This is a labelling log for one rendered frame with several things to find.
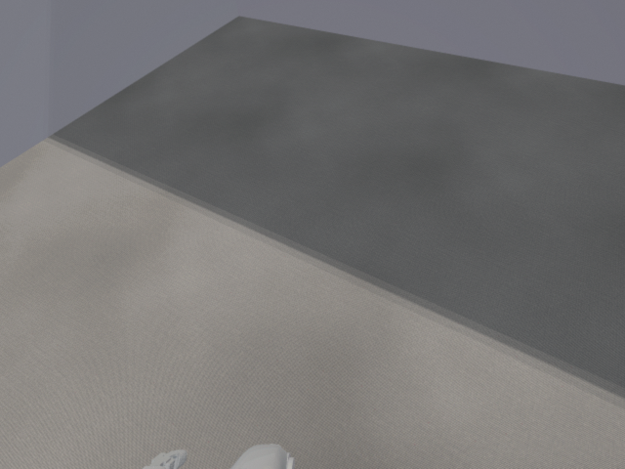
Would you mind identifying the robot left hand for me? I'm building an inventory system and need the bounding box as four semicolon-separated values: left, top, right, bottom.
143;449;188;469

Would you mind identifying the robot left thigh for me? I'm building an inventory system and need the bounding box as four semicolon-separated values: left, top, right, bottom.
230;445;295;469

